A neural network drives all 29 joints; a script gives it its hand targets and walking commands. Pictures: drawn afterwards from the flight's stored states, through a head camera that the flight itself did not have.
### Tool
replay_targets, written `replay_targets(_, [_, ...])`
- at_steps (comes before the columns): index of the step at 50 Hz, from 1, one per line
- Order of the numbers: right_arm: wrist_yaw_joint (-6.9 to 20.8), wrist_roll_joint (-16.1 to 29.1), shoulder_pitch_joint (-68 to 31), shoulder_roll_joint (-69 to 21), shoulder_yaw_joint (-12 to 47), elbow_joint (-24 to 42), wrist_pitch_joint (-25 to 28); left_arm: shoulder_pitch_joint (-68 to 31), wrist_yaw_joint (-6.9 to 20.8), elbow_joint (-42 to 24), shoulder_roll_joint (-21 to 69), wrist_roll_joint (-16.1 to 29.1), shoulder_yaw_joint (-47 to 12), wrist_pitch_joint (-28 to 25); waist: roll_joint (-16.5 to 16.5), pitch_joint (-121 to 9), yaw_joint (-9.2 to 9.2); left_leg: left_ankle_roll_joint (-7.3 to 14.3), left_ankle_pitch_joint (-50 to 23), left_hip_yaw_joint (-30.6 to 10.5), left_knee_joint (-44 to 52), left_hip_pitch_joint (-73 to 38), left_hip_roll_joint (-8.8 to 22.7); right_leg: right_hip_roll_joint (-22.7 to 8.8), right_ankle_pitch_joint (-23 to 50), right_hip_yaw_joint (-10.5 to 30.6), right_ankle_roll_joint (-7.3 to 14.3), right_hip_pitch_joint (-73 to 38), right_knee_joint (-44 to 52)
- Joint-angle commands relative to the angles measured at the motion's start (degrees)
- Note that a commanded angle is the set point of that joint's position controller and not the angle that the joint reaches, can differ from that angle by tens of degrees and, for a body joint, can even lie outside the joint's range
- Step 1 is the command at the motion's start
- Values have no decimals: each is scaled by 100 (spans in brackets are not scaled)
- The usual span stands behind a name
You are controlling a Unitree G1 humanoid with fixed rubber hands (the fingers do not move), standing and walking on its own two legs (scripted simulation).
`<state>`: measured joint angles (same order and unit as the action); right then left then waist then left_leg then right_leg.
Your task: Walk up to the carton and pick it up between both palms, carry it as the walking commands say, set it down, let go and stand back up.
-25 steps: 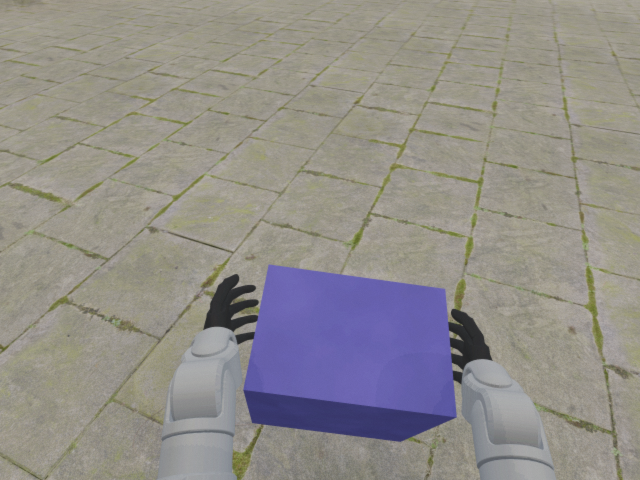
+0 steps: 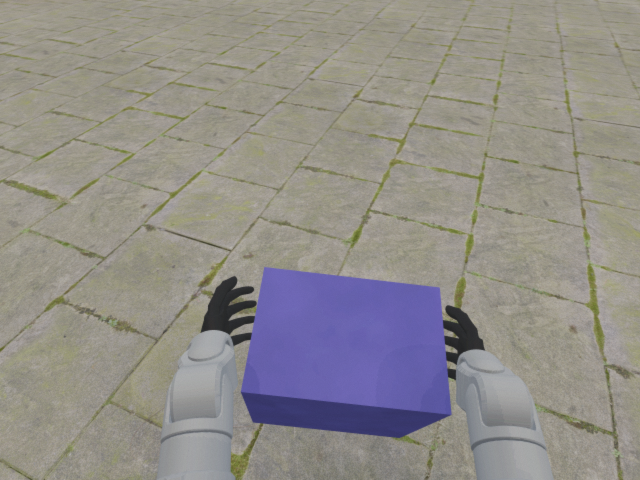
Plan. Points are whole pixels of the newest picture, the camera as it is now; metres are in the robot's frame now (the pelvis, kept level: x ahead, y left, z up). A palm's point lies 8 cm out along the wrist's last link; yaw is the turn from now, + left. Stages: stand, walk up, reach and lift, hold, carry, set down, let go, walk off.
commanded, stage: set down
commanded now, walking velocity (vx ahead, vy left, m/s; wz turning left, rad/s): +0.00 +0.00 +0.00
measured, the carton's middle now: (338, 360) +0.32 +0.00 -0.04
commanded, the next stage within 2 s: none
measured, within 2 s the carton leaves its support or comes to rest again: neither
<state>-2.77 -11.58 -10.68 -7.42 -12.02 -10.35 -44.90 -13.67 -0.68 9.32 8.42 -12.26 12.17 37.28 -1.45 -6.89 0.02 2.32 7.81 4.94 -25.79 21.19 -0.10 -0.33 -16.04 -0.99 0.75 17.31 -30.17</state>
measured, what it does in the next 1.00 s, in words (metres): stands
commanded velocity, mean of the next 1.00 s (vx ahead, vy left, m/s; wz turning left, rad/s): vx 0.00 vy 0.00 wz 0.00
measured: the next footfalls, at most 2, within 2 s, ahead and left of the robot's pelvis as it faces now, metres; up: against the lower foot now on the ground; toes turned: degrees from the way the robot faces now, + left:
none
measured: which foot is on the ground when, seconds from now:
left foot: down 0.00-1.00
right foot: down 0.00-1.00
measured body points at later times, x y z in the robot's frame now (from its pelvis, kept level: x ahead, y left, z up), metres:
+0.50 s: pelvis +0.00 +0.01 -0.01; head +0.06 +0.03 +0.44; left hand +0.33 +0.17 -0.02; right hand +0.31 -0.16 -0.04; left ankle +0.06 +0.10 -0.74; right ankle -0.01 -0.11 -0.74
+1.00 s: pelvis -0.01 +0.01 -0.04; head +0.16 +0.01 +0.37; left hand +0.33 +0.15 -0.12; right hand +0.31 -0.17 -0.13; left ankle +0.06 +0.11 -0.74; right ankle -0.01 -0.11 -0.74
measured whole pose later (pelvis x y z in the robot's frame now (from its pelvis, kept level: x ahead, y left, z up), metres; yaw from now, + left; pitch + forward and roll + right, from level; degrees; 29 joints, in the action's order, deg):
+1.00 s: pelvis -0.01 +0.01 -0.04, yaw -1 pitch +21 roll -2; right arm -3.2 -14.2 -18.8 -7.7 -19.7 -28.4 -5.7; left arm -20.4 -3.5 25.2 9.8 -15.7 17.4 5.0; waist 1.0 1.9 0.0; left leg 2.1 13.0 0.0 -44.7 52.2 -0.1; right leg 1.5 -19.7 -1.0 0.5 46.6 -45.8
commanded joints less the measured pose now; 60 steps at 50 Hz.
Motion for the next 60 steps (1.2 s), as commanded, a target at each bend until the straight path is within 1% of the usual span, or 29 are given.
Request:
replay_targets(1, [1538, 1338, -3378, -5146, 3545, 1457, 780, -1545, 1753, 352, 5211, 976, -3590, 307, -77, -1857, -71, 65, -2155, -1214, -34, -2915, -299, 534, 2066, 638, -7, -389, 1008])
replay_targets(4, [1488, 1113, -3350, -4911, 3124, 1135, 945, -1867, 1794, 539, 5122, 978, -3521, 136, 33, -1484, -308, 25, -1642, -1263, -42, -2742, -269, 507, 1581, 647, 44, -70, 973])
replay_targets(5, [1470, 1005, -3578, -5039, 3104, 940, 915, -1784, 1791, 849, 5105, 967, -3233, 102, -435, -1376, -153, 88, -1393, -1199, -22, -2650, -327, 496, 1248, 585, -30, -61, 1022])
replay_targets(6, [1516, 1020, -3910, -5074, 3015, 686, 1024, -2056, 1773, 972, 4942, 794, -3034, 18, -110, -1232, 62, 66, -953, -1141, -26, -2574, -336, 429, 753, 660, 10, 126, 1007])
replay_targets(7, [1533, 757, -3587, -4830, 2652, 237, 996, -1989, 1755, 1144, 4819, 671, -2817, 9, -208, -967, -125, 58, -697, -1223, 62, -2626, -288, 522, 527, 546, 43, 287, 998])
replay_targets(10, [1627, 542, -4095, -4640, 2263, -249, 1320, -2254, 1731, 1850, 4941, 401, -2390, -154, 43, -536, -82, 60, 459, -1237, -7, -2319, -317, 424, -544, 625, 235, 676, 878])
replay_targets(11, [1618, 547, -4343, -4596, 2181, -194, 1496, -2250, 1768, 1945, 4794, 289, -2231, -289, -174, -393, -60, 83, 525, -1236, -135, -2242, -398, 388, -629, 592, 215, 940, 867])
replay_targets(13, [1634, 579, -4689, -4603, 2047, -311, 1760, -2615, 1783, 2175, 4927, 234, -2121, -474, 248, -476, -125, 33, 755, -1204, -260, -2015, -397, 419, -780, 609, 276, 1092, 686])
replay_targets(17, [1699, 472, -5116, -4697, 1984, -516, 2255, -3186, 1692, 2076, 5270, 294, -2352, -893, -67, -1100, -301, -28, 851, -1430, -421, -2213, -355, 504, -720, 568, 366, 1470, 461])
replay_targets(18, [1740, 455, -5000, -4568, 1944, -768, 2342, -3065, 1648, 2161, 5206, 212, -2193, -940, -4, -1061, -149, -84, 432, -1386, -530, -2018, -372, 576, -514, 485, 350, 1592, 304])
replay_targets(21, [1748, 231, -4859, -4179, 1691, -781, 2567, -2908, 1590, 2535, 5365, 164, -2127, -1084, 469, -1164, -420, -132, 321, -1459, -487, -1852, -316, 626, -133, 508, 418, 1656, 120])
replay_targets(22, [1773, 95, -4515, -4187, 1508, -1032, 2579, -2771, 1555, 2422, 5292, 132, -2116, -1160, 314, -1220, -533, -150, 156, -1486, -530, -1897, -282, 677, 19, 499, 402, 1773, 71])
replay_targets(23, [1796, 263, -4633, -4315, 1740, -1130, 2628, -2698, 1513, 2540, 5297, 108, -2125, -1228, 352, -1228, -275, -128, -98, -1428, -536, -1862, -251, 603, 83, 567, 388, 1691, 94])
replay_targets(25, [1821, 175, -4282, -4263, 1631, -975, 2765, -2419, 1450, 2545, 5456, 66, -2226, -1336, 407, -1537, -477, -183, -670, -1438, -591, -2059, -258, 665, 458, 576, 400, 1846, 56])
replay_targets(26, [1756, 118, -4272, -4198, 1702, -979, 2805, -2189, 1422, 2528, 5170, -82, -1984, -1470, 220, -1319, -307, -109, -1430, -1314, -711, -1655, -362, 687, 891, 537, 312, 1800, 26])
replay_targets(27, [1757, 130, -4294, -4180, 1605, -936, 2866, -2086, 1397, 2855, 5155, -170, -1944, -1486, 469, -1258, -303, -123, -1221, -1291, -669, -1592, -344, 632, 761, 568, 325, 2010, -16])
replay_targets(28, [1711, 14, -4000, -4085, 1407, -1131, 2925, -2340, 1421, 2645, 5173, 4, -2155, -1561, 522, -1456, -658, -154, -1269, -1361, -728, -1689, -322, 628, 863, 621, 374, 2036, 12])
replay_targets(29, [1733, -20, -3794, -3916, 1441, -1284, 2923, -2144, 1333, 2626, 5207, -31, -2081, -1629, 357, -1383, -570, -180, -1622, -1426, -712, -1715, -273, 705, 964, 562, 324, 2208, -104])
replay_targets(30, [1681, -131, -3352, -3928, 1291, -1529, 2933, -2104, 1358, 2479, 5093, -54, -2139, -1721, 267, -1492, -736, -176, -1810, -1343, -797, -1531, -288, 688, 1175, 580, 274, 2118, -58])
replay_targets(31, [1710, -171, -3248, -3741, 1288, -1497, 3031, -1808, 1303, 2565, 5053, -180, -1983, -1774, 523, -1483, -582, -189, -2283, -1355, -869, -1650, -313, 731, 1287, 580, 299, 2395, -178])
replay_targets(34, [1672, -152, -2885, -3682, 1318, -1707, 3304, -1654, 1222, 2501, 4892, -189, -2204, -2094, 561, -1761, -674, -193, -3249, -1449, -1084, -1555, -245, 734, 1555, 657, 206, 2622, -333])
replay_targets(35, [1680, -18, -3242, -3598, 1380, -1545, 3418, -1708, 1180, 2728, 4812, -245, -2074, -2155, 699, -1831, -482, -171, -3143, -1466, -1139, -1393, -299, 748, 1391, 665, 181, 2775, -513])
replay_targets(39, [1495, -9, -2952, -3417, 1548, -1790, 3705, -1841, 1156, 2625, 4318, -151, -2100, -2626, 225, -2139, -642, -6, -3141, -1432, -1576, -707, -363, 746, 1991, 641, 95, 2785, -785])
replay_targets(42, [1325, 218, -3458, -3368, 2024, -1263, 4126, -1831, 1104, 2922, 4267, -145, -2182, -2949, 103, -2804, -387, 27, -3263, -1376, -1915, -216, -463, 773, 2539, 609, 58, 2757, -1125])
replay_targets(46, [1143, 515, -3933, -3324, 2239, -1196, 4466, -2319, 897, 2707, 4008, 0, -2418, -3323, -70, -3570, -271, -1, -2928, -1307, -2358, 214, -531, 818, 2366, 494, -58, 3036, -1581])
replay_targets(47, [1055, 382, -3880, -3051, 2038, -1490, 4500, -2659, 795, 2676, 3784, 156, -2389, -3396, -45, -3436, -441, -54, -2443, -1311, -2420, 348, -544, 823, 2007, 472, 1, 3406, -1684])
replay_targets(53, [776, 590, -4484, -2812, 2022, -1751, 4563, -3349, 455, 2742, 3135, 169, -2217, -3447, 12, -3146, -145, -66, -757, -1103, -2681, 1156, -561, 823, 528, 411, 29, 4188, -2042])
replay_targets(55, [717, 687, -5041, -2925, 2217, -1662, 4576, -3500, 417, 2885, 3043, 161, -1947, -3439, -222, -3237, 129, -15, -181, -1019, -2902, 1470, -606, 797, -51, 405, 3, 4139, -2159])
replay_targets(60, [728, 665, -5575, -2999, 1849, -2188, 4428, -4455, 359, 3012, 3520, 320, -2054, -3291, 0, -3208, -165, -60, 803, -1178, -3105, 1837, -600, 842, -829, 335, 63, 4860, -2571])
